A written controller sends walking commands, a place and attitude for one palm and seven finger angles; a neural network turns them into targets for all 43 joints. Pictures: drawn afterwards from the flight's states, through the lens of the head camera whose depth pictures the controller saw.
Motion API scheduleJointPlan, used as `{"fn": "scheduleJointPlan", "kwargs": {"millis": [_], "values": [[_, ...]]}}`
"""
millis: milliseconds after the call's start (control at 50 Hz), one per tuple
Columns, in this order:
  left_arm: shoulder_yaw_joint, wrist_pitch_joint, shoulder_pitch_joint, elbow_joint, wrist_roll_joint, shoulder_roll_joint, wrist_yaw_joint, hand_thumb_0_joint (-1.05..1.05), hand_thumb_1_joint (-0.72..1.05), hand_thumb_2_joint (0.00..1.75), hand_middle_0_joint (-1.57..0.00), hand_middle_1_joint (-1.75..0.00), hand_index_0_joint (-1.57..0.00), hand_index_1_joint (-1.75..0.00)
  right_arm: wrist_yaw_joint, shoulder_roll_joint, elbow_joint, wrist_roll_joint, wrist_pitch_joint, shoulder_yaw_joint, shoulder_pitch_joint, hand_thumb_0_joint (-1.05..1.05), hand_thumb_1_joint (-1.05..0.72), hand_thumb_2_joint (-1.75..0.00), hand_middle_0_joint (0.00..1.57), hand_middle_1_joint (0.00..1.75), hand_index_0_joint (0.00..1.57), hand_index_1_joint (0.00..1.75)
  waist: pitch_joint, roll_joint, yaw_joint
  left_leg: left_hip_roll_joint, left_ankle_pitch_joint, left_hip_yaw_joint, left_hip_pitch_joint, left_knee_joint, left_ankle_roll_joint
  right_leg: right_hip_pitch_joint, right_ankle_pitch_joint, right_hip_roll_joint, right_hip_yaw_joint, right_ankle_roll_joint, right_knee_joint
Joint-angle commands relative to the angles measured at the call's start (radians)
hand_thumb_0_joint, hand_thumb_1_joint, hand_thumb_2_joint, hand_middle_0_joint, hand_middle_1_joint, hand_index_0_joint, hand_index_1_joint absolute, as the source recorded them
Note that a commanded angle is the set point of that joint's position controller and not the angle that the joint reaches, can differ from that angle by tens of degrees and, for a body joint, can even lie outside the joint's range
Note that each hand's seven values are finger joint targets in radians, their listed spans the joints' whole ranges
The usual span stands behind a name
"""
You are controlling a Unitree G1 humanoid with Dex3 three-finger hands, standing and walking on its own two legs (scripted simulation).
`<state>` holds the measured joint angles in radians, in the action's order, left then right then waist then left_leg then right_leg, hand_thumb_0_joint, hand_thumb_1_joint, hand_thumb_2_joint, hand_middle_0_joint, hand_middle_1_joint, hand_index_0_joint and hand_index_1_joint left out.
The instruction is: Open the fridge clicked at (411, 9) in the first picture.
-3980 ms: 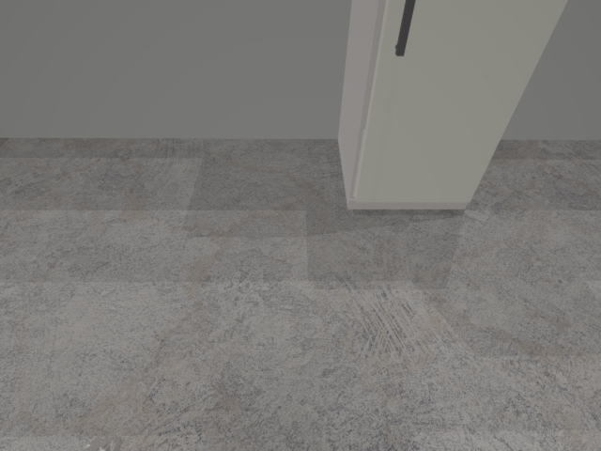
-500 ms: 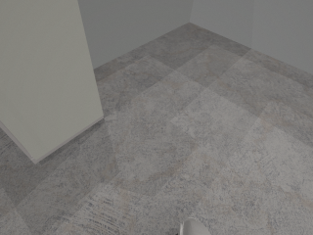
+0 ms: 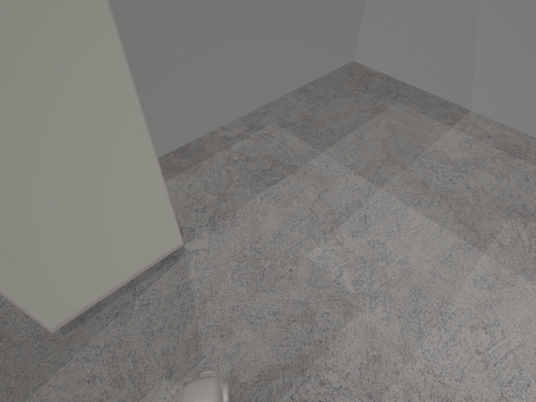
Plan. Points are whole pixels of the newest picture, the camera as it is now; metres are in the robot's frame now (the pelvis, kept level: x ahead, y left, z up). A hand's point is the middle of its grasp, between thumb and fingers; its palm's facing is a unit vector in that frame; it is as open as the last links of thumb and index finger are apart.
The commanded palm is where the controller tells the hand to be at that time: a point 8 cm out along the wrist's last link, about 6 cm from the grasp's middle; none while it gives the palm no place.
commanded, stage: turn to face it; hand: left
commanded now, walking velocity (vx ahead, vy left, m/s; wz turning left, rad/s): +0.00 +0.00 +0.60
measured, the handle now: out of the picture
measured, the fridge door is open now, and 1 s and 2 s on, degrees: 0 0 0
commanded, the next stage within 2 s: take the last steps up to it in 1.22 s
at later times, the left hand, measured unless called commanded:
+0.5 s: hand out of the picture +0.14 +0.25 -0.16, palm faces +0.29 -0.92 -0.26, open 7.4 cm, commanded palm none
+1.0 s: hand out of the picture +0.04 +0.14 -0.15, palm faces +0.56 -0.78 -0.28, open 7.4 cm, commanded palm none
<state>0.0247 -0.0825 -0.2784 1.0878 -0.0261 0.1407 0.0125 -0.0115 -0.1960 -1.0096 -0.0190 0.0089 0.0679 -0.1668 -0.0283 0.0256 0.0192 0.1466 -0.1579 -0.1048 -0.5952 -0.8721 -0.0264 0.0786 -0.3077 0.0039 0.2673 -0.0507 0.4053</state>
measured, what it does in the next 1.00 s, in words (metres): walks ahead, turning left: left foot, then right foot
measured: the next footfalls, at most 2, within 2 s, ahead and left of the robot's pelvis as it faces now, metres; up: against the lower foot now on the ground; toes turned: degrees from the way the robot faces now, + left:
left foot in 0.14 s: +0.20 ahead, +0.12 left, +0.00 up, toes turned +14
right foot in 0.66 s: +0.18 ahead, -0.12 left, +0.00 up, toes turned +20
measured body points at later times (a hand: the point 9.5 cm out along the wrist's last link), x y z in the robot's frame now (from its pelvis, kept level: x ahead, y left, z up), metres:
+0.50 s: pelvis +0.10 +0.02 +0.00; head +0.12 +0.03 +0.45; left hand +0.13 +0.30 -0.14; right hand +0.22 -0.20 -0.14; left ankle +0.16 +0.11 -0.74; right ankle +0.15 -0.15 -0.68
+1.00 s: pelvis +0.11 -0.05 +0.00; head +0.16 -0.06 +0.45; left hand +0.01 +0.18 -0.13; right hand +0.32 -0.23 -0.16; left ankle +0.00 +0.08 -0.66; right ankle +0.15 -0.13 -0.74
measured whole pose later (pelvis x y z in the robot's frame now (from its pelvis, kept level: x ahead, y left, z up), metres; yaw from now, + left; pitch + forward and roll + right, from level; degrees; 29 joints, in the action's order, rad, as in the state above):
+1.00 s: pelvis +0.11 -0.05 +0.00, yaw +35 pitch -1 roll +3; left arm 0.03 0.00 -0.26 0.91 -0.03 0.17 0.02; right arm -0.02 -0.27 -0.95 -0.02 -0.10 0.09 -0.17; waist -0.09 0.02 0.01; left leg 0.05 -0.41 -0.01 -0.45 -1.03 -0.08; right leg 0.19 -0.31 -0.12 0.23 -0.03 0.52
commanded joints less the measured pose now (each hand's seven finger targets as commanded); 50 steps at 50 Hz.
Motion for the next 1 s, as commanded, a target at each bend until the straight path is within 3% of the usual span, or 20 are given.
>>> {"fn": "scheduleJointPlan", "kwargs": {"millis": [0, 40, 80, 100, 120, 140, 180, 240, 280, 440, 500, 560, 600, 620, 640, 660, 700, 720, 800, 980], "values": [[0.031, 0.008, -0.081, -0.034, 0.002, 0.155, 0.017, 0.0, 0.9, 0.9, -0.2, -0.3, -0.2, -0.3, -0.02, -0.007, 0.071, -0.004, 0.002, -0.02, 0.034, 0.0, -0.9, -0.9, 0.2, 0.3, 0.2, 0.3, -0.066, -0.129, -0.027, -0.031, -0.01, -0.036, 0.047, 0.129, 0.022, -0.032, 0.708, -0.317, -0.075, -0.035, -0.072], [0.045, 0.015, -0.067, -0.057, 0.003, 0.191, 0.019, 0.0, 0.9, 0.9, -0.2, -0.3, -0.2, -0.3, -0.016, -0.035, 0.079, -0.008, 0.0, -0.013, -0.007, 0.0, -0.9, -0.9, 0.2, 0.3, 0.2, 0.3, -0.021, -0.115, -0.001, -0.072, -0.032, -0.062, 0.142, 0.178, 0.042, -0.064, 0.837, -0.336, -0.052, -0.024, 0.054], [0.057, 0.027, -0.051, -0.084, 0.011, 0.216, 0.018, 0.0, 0.9, 0.9, -0.2, -0.3, -0.2, -0.3, -0.008, -0.095, 0.056, -0.016, 0.002, 0.006, -0.159, 0.0, -0.9, -0.9, 0.2, 0.3, 0.2, 0.3, 0.085, -0.068, 0.072, -0.112, 0.119, -0.052, 0.38, 0.311, 0.066, -0.008, 0.801, -0.305, -0.017, 0.021, 0.357], [0.06, 0.034, -0.058, -0.108, 0.027, 0.198, 0.012, 0.0, 0.9, 0.9, -0.2, -0.3, -0.2, -0.3, 0.0, -0.194, 0.056, -0.023, 0.005, 0.025, -0.247, 0.0, -0.9, -0.9, 0.2, 0.3, 0.2, 0.3, 0.183, 0.136, 0.095, 0.057, 0.521, 0.174, 0.594, 0.36, 0.147, 0.18, 0.423, -0.192, 0.014, 0.088, 0.615], [0.049, 0.037, -0.076, -0.151, 0.037, 0.14, 0.008, 0.0, 0.9, 0.9, -0.2, -0.3, -0.2, -0.3, 0.007, -0.287, 0.051, -0.011, 0.005, 0.039, -0.282, 0.0, -0.9, -0.9, 0.2, 0.3, 0.2, 0.3, 0.234, 0.321, 0.083, 0.31, 0.88, 0.492, 0.689, 0.414, 0.309, 0.39, -0.361, -0.065, -0.069, 0.118, 0.902], [0.046, 0.052, -0.028, -0.174, 0.024, 0.156, 0.018, 0.0, 0.9, 0.9, -0.2, -0.3, -0.2, -0.3, 0.015, -0.281, 0.051, 0.008, 0.001, 0.037, -0.269, 0.0, -0.9, -0.9, 0.2, 0.3, 0.2, 0.3, 0.246, 0.133, 0.077, 0.322, 0.682, 0.526, 0.67, 0.449, 0.332, 0.457, -0.338, -0.076, -0.214, 0.106, 0.973], [0.058, 0.061, 0.021, -0.172, 0.016, 0.14, 0.014, 0.0, 0.9, 0.9, -0.2, -0.3, -0.2, -0.3, 0.025, -0.214, 0.099, 0.003, 0.004, 0.025, -0.121, 0.0, -0.9, -0.9, 0.2, 0.3, 0.2, 0.3, 0.134, 0.138, 0.039, 0.217, 0.238, 0.443, 0.475, 0.527, 0.25, 0.504, -0.203, -0.125, -0.263, 0.115, 0.93], [0.07, 0.094, -0.041, -0.147, 0.008, 0.128, 0.001, 0.0, 0.9, 0.9, -0.2, -0.3, -0.2, -0.3, 0.02, -0.168, 0.141, -0.003, 0.004, 0.013, 0.013, 0.0, -0.9, -0.9, 0.2, 0.3, 0.2, 0.3, 0.064, 0.094, -0.035, 0.097, -0.013, 0.292, 0.248, 0.607, 0.174, 0.388, -0.078, -0.13, -0.243, 0.123, 0.805], [0.074, 0.107, -0.04, -0.155, 0.007, 0.133, 0.005, 0.0, 0.9, 0.9, -0.2, -0.3, -0.2, -0.3, 0.016, -0.173, 0.145, -0.004, -0.001, 0.02, 0.008, 0.0, -0.9, -0.9, 0.2, 0.3, 0.2, 0.3, 0.056, 0.075, -0.033, 0.08, -0.102, 0.317, 0.214, 0.639, 0.174, 0.378, -0.054, -0.121, -0.24, 0.128, 0.753], [0.079, 0.11, 0.089, -0.244, 0.007, 0.158, 0.01, 0.0, 0.9, 0.9, -0.2, -0.3, -0.2, -0.3, 0.011, -0.2, 0.139, -0.007, -0.021, 0.051, -0.059, 0.0, -0.9, -0.9, 0.2, 0.3, 0.2, 0.3, 0.07, 0.103, 0.013, 0.063, -0.17, 0.461, 0.331, 0.619, 0.202, 0.422, -0.094, -0.08, -0.261, 0.138, 0.544], [0.073, 0.106, 0.121, -0.27, 0.01, 0.159, 0.011, 0.0, 0.9, 0.9, -0.2, -0.3, -0.2, -0.3, 0.011, -0.208, 0.14, -0.008, -0.028, 0.06, -0.079, 0.0, -0.9, -0.9, 0.2, 0.3, 0.2, 0.3, 0.08, 0.126, 0.024, 0.057, -0.08, 0.512, 0.357, 0.587, 0.21, 0.385, -0.136, -0.052, -0.267, 0.129, 0.448], [0.07, 0.106, 0.065, -0.27, 0.019, 0.16, 0.015, 0.0, 0.9, 0.9, -0.2, -0.3, -0.2, -0.3, 0.01, -0.215, 0.156, -0.009, -0.036, 0.064, -0.056, 0.0, -0.9, -0.9, 0.2, 0.3, 0.2, 0.3, 0.108, 0.15, 0.003, 0.03, -0.007, 0.539, 0.336, 0.563, 0.193, 0.266, -0.13, -0.017, -0.264, 0.11, 0.304], [0.073, 0.099, -0.008, -0.257, 0.022, 0.18, 0.019, 0.0, 0.9, 0.9, -0.2, -0.3, -0.2, -0.3, 0.006, -0.202, 0.172, -0.003, -0.042, 0.066, -0.019, 0.0, -0.9, -0.9, 0.2, 0.3, 0.2, 0.3, 0.112, 0.114, -0.037, -0.019, -0.002, 0.508, 0.243, 0.511, 0.14, 0.091, -0.025, -0.017, -0.256, 0.094, 0.072], [0.083, 0.092, -0.053, -0.252, 0.015, 0.221, 0.025, 0.0, 0.9, 0.9, -0.2, -0.3, -0.2, -0.3, 0.002, -0.163, 0.182, 0.005, -0.044, 0.062, -0.014, 0.0, -0.9, -0.9, 0.2, 0.3, 0.2, 0.3, 0.122, 0.017, -0.058, -0.09, -0.091, 0.434, 0.116, 0.392, 0.077, -0.047, -0.022, -0.121, -0.342, 0.054, -0.1], [0.098, 0.086, -0.037, -0.27, -0.003, 0.322, 0.031, 0.0, 0.9, 0.9, -0.2, -0.3, -0.2, -0.3, 0.0, -0.088, 0.205, 0.013, -0.044, 0.052, -0.034, 0.0, -0.9, -0.9, 0.2, 0.3, 0.2, 0.3, 0.082, -0.291, -0.053, -0.239, -0.307, 0.214, -0.096, 0.119, -0.015, -0.106, -0.127, -0.415, -0.649, -0.056, -0.226], [0.086, 0.09, 0.053, -0.307, 0.005, 0.332, 0.032, 0.0, 0.9, 0.9, -0.2, -0.3, -0.2, -0.3, 0.001, -0.149, 0.212, -0.006, -0.044, 0.063, -0.025, 0.0, -0.9, -0.9, 0.2, 0.3, 0.2, 0.3, 0.035, -0.269, -0.034, -0.209, -0.365, 0.185, -0.067, -0.105, -0.01, 0.097, -0.073, -0.51, -0.644, -0.101, -0.23], [0.072, 0.083, 0.157, -0.323, 0.01, 0.257, 0.033, 0.0, 0.9, 0.9, -0.2, -0.3, -0.2, -0.3, -0.008, -0.15, 0.179, -0.008, -0.065, 0.064, -0.034, 0.0, -0.9, -0.9, 0.2, 0.3, 0.2, 0.3, -0.052, -0.173, 0.021, -0.156, -0.269, 0.188, -0.017, -0.298, -0.01, 0.239, 0.043, -0.4, -0.504, -0.066, -0.198], [0.058, 0.076, 0.181, -0.319, 0.009, 0.22, 0.028, 0.0, 0.9, 0.9, -0.2, -0.3, -0.2, -0.3, -0.014, -0.132, 0.157, -0.009, -0.068, 0.057, -0.058, 0.0, -0.9, -0.9, 0.2, 0.3, 0.2, 0.3, -0.075, -0.143, 0.043, -0.141, -0.204, 0.165, -0.019, -0.343, -0.023, 0.217, 0.182, -0.337, -0.376, -0.047, -0.146], [0.055, 0.063, 0.047, -0.273, 0.01, 0.207, 0.025, 0.0, 0.9, 0.9, -0.2, -0.3, -0.2, -0.3, -0.016, -0.115, 0.15, -0.004, -0.067, 0.041, -0.038, 0.0, -0.9, -0.9, 0.2, 0.3, 0.2, 0.3, 0.013, -0.169, -0.008, -0.129, -0.19, 0.113, -0.035, -0.32, -0.056, 0.004, 0.548, -0.311, -0.253, -0.04, -0.042], [0.066, 0.078, -0.063, -0.213, -0.004, 0.26, 0.022, 0.0, 0.9, 0.9, -0.2, -0.3, -0.2, -0.3, -0.01, -0.102, 0.16, 0.004, -0.066, 0.009, 0.111, 0.0, -0.9, -0.9, 0.2, 0.3, 0.2, 0.3, 0.036, -0.238, -0.067, -0.112, -0.291, 0.039, 0.096, -0.034, -0.043, -0.044, 0.621, -0.364, -0.211, -0.079, -0.001]]}}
